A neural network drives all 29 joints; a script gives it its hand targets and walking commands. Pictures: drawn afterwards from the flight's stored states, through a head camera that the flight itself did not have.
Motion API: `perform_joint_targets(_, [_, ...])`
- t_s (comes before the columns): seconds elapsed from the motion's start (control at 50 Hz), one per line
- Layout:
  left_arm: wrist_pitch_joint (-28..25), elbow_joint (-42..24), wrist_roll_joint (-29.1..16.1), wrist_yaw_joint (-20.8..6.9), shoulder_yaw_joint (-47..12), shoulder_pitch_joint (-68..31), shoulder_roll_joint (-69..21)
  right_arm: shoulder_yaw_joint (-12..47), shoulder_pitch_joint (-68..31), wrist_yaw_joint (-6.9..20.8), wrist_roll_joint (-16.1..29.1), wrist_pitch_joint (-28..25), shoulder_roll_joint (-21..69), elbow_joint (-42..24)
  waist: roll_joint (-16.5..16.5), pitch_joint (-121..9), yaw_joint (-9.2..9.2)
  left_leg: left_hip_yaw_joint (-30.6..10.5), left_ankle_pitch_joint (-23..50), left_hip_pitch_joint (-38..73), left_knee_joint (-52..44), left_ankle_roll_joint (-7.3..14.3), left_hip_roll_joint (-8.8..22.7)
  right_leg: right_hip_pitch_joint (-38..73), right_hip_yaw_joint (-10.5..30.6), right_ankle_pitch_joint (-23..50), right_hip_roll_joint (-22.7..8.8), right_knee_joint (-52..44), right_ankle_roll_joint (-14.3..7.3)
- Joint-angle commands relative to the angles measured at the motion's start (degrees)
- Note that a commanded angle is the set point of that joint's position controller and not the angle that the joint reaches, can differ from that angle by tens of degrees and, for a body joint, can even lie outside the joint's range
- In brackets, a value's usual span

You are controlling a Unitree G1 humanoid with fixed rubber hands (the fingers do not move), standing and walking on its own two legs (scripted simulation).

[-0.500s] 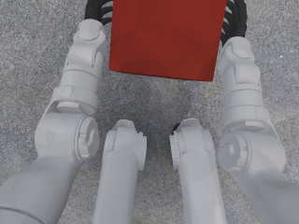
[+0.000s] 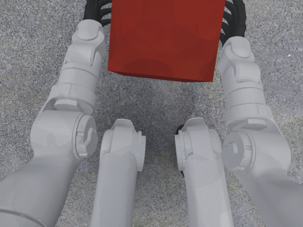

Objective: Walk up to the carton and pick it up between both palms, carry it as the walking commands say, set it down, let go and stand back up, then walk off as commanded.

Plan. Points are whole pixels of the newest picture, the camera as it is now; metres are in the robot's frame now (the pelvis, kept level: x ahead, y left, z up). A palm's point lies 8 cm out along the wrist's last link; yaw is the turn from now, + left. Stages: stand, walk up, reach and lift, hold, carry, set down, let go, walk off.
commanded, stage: set down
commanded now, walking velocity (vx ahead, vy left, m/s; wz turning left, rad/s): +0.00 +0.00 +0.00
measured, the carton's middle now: (161, 38) +0.52 -0.01 -0.22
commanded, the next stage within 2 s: none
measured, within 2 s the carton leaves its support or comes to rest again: rests again in 0.78 s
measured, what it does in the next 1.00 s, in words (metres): stands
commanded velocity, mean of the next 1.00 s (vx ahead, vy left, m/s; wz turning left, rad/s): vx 0.00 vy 0.00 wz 0.00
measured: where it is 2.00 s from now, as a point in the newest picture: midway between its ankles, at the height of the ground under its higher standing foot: (155, 163)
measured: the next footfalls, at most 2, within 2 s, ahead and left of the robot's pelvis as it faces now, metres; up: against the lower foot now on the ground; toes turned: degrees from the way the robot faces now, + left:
none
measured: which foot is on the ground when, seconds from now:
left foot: down 0.00-1.00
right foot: down 0.00-1.00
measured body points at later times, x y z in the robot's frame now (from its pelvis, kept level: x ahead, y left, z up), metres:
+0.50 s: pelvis +0.00 +0.00 -0.01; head +0.35 +0.01 +0.27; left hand +0.54 +0.13 -0.18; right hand +0.51 -0.17 -0.18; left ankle +0.10 +0.12 -0.35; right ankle +0.11 -0.13 -0.35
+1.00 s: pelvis +0.00 +0.00 -0.02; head +0.35 +0.01 +0.26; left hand +0.54 +0.14 -0.19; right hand +0.51 -0.17 -0.19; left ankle +0.10 +0.11 -0.35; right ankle +0.11 -0.13 -0.35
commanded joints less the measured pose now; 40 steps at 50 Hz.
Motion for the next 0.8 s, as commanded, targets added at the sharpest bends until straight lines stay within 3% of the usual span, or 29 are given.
perform_joint_targets(0.0, [-2.2, -6.8, -4.0, -13.2, -17.0, -31.3, -50.8, 23.4, -37.2, 14.3, 3.8, -1.5, 46.4, -4.8, 1.8, -61.1, -1.13, 5.3, 18.9, 25.8, -10.3, 1.9, 0.1, 31.3, -7.6, 19.4, 0.4, -6.7, -2.4])
perform_joint_targets(0.78, [-4.9, -4.3, -5.0, -13.4, -16.8, -31.6, -45.0, 20.6, -35.6, 15.3, 4.3, -3.8, 43.0, 0.6, 2.3, -52.4, -0.5, 4.0, 20.1, 23.0, -7.2, 2.9, 1.0, 26.2, -6.6, 19.9, 0.0, -3.3, -3.2])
